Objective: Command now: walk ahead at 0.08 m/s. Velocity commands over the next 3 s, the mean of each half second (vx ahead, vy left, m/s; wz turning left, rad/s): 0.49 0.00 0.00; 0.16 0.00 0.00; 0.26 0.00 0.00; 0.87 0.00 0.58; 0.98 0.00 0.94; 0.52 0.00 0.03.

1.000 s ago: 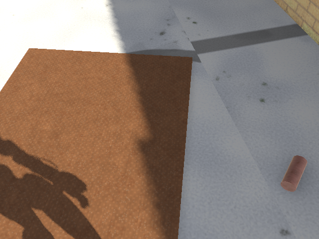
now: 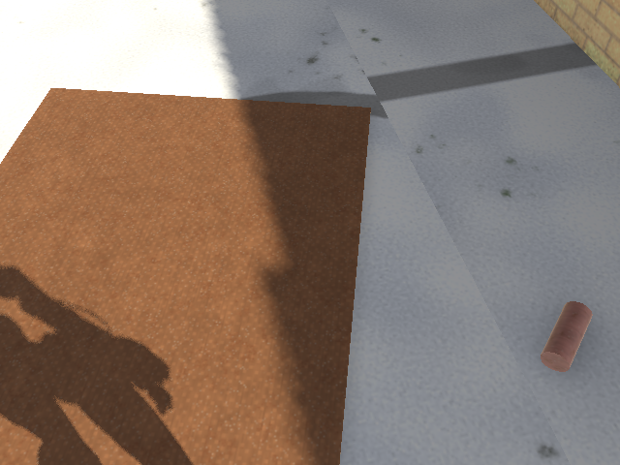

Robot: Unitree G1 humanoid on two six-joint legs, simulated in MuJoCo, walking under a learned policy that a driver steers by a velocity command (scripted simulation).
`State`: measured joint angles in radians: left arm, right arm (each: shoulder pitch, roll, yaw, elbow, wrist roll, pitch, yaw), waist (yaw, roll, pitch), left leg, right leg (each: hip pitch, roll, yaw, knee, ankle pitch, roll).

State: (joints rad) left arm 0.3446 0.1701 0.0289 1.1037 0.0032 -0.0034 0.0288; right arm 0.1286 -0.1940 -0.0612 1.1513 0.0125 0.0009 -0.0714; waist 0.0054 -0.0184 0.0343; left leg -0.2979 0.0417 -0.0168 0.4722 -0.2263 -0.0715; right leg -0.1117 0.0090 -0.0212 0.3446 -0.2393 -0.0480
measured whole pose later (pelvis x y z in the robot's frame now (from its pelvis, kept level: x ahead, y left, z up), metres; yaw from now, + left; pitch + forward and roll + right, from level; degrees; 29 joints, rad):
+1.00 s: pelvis +0.34 +0.12 +0.00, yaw +1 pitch +1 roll -1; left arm 0.10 0.19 0.04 0.92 0.02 -0.04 0.00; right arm 0.18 -0.23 -0.04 1.05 0.01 -0.02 -0.03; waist -0.01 0.02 0.04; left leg -0.34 0.04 -0.01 0.90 -0.57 -0.04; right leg -0.37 0.03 -0.06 0.45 -0.09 -0.06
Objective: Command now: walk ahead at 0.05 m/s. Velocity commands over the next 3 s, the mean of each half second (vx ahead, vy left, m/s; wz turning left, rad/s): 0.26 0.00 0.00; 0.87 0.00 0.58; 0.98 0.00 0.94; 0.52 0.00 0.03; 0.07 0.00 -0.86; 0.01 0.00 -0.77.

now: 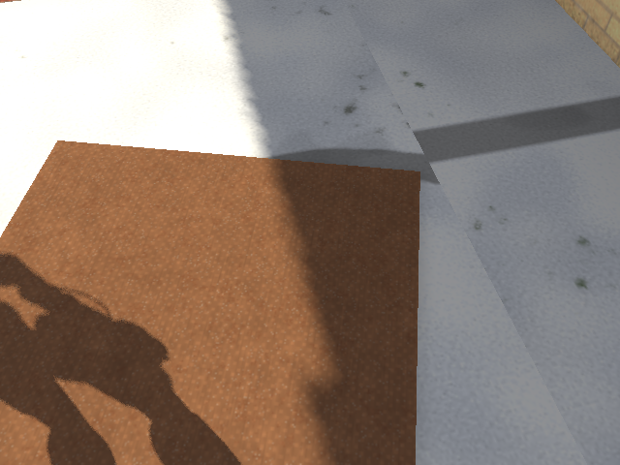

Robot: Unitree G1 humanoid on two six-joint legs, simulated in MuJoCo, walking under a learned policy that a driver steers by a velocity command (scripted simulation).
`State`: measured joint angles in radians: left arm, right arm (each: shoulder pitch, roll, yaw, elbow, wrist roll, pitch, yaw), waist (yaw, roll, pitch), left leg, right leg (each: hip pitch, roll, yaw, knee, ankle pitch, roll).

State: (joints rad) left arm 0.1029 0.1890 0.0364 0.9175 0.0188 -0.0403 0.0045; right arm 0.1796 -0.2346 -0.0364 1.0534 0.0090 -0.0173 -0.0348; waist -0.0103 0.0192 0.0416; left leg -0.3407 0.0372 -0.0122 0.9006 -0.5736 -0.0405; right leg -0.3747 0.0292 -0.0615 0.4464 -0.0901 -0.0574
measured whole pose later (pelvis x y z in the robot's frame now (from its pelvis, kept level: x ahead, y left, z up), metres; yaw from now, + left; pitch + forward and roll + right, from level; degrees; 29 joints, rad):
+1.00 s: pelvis +0.45 -0.06 -0.02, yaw +17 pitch +0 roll -1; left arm 0.42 0.21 0.04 1.03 0.01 -0.09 0.04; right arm 0.07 -0.25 -0.08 0.71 0.04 -0.05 0.06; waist 0.04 0.01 0.04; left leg -0.81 0.05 0.13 0.88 0.05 0.18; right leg 0.27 0.01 -0.37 0.24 -0.46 0.23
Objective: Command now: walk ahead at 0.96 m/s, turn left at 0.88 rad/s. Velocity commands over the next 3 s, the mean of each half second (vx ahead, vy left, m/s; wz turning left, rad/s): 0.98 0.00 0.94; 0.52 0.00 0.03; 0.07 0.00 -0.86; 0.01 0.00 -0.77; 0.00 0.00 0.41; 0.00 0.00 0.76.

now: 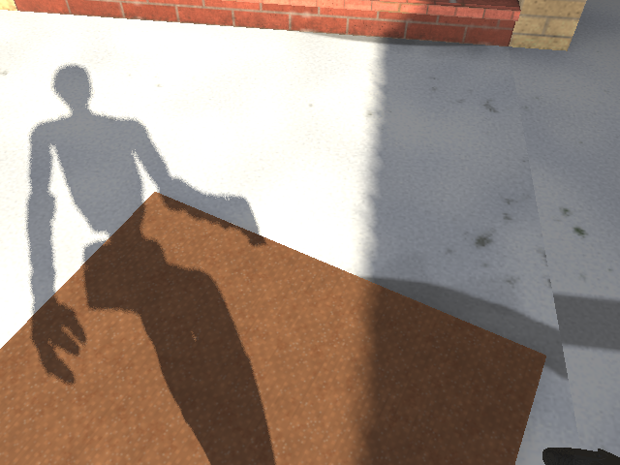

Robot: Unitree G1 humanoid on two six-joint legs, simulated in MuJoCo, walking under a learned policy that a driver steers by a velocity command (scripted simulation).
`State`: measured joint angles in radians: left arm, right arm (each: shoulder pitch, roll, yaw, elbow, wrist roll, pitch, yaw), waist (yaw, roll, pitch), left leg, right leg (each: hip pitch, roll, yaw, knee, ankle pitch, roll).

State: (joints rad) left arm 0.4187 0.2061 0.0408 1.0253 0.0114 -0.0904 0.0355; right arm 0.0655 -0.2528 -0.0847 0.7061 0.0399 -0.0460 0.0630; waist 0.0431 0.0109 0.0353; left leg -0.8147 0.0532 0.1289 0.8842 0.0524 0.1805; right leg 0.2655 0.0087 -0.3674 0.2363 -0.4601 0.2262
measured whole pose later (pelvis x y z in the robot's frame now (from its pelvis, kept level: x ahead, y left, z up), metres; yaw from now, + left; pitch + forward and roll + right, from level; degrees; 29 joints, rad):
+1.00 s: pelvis +0.66 +0.14 +0.02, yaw +26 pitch +2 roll -1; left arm 0.29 0.31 0.07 0.72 -0.03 0.01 0.03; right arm 0.05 -0.23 -0.03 0.61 -0.03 -0.04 0.01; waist 0.06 -0.02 0.05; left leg -0.44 0.05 0.08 0.54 -0.14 0.03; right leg -0.53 -0.04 0.03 1.25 -0.53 0.11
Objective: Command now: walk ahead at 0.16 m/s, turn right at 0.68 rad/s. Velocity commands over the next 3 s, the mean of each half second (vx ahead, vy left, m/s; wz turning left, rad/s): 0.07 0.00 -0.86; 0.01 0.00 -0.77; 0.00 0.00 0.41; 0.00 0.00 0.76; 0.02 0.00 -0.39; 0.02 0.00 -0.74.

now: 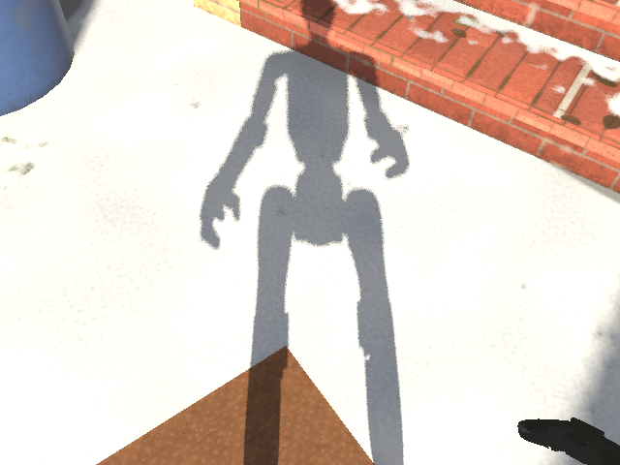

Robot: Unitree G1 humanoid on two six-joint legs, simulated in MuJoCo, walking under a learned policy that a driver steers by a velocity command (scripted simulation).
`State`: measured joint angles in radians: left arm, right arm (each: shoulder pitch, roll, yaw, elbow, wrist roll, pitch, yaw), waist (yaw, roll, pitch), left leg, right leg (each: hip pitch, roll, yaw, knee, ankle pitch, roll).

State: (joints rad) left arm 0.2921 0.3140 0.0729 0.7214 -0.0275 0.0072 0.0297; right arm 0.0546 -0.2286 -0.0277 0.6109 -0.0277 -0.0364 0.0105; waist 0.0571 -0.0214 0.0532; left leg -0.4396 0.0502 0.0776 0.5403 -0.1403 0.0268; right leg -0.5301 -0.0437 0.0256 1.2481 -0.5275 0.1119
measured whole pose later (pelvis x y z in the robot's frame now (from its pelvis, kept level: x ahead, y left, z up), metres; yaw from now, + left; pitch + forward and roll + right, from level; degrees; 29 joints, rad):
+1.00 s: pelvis +0.08 -0.02 +0.01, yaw -49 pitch +2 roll +0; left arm 0.18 0.32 0.06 0.57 -0.01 0.05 0.01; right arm 0.15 -0.28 -0.06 0.73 0.00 0.02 -0.01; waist -0.03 -0.02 0.06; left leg -0.27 0.04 0.02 0.45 -0.21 0.00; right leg -0.42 -0.01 0.06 0.85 -0.43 0.08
